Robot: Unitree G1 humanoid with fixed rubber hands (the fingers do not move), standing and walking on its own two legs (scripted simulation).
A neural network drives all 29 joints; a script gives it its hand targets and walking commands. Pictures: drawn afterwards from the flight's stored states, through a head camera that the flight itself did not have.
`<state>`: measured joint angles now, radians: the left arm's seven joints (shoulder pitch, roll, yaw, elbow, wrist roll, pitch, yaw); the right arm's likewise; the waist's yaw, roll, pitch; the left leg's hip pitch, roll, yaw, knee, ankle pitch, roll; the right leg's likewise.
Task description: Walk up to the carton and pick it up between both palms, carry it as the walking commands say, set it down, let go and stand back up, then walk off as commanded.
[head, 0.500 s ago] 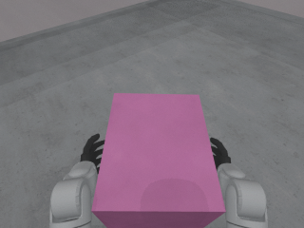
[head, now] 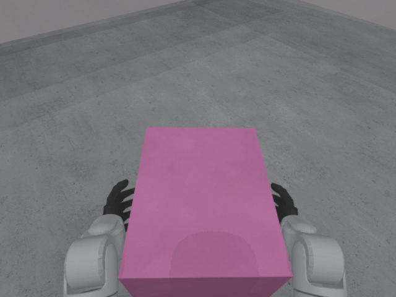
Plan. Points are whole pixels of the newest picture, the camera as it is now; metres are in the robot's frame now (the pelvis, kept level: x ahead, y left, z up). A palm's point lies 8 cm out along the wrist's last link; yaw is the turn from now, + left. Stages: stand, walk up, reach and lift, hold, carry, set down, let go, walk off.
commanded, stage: carry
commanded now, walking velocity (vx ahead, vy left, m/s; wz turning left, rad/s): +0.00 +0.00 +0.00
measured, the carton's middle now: (200, 221) +0.28 +0.01 +0.02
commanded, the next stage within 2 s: none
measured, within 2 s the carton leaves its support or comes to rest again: neither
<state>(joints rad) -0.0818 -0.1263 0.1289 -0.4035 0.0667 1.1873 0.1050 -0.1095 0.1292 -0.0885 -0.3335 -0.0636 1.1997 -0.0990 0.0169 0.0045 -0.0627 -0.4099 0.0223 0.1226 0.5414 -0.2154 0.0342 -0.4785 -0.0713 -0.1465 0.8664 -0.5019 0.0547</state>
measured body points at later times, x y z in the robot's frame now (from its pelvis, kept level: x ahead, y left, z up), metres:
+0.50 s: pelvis -0.03 +0.04 +0.01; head -0.04 +0.04 +0.46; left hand +0.24 +0.20 +0.08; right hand +0.24 -0.11 +0.07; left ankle +0.02 +0.12 -0.73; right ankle -0.01 -0.07 -0.73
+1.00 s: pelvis -0.01 +0.03 +0.00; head -0.02 +0.03 +0.45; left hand +0.27 +0.18 +0.08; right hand +0.25 -0.13 +0.06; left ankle +0.03 +0.12 -0.73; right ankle -0.01 -0.07 -0.73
